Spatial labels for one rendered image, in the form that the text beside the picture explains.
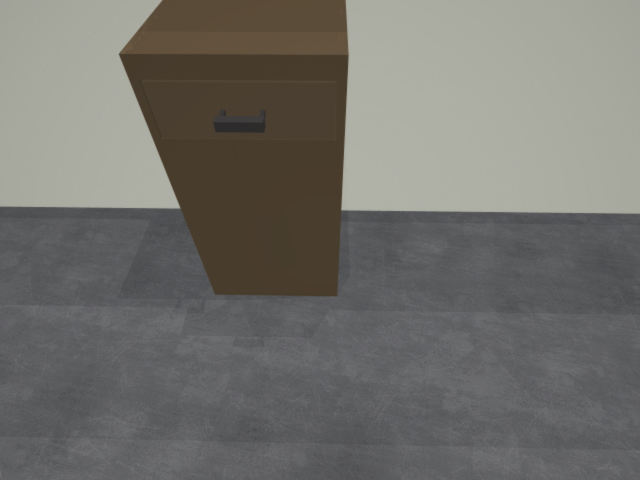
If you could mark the cabinet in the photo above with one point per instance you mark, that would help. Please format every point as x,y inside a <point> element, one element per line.
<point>264,213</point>

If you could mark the drawer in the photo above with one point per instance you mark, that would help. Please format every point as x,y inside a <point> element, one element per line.
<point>294,108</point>

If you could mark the handle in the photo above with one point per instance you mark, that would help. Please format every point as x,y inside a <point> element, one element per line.
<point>247,124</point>

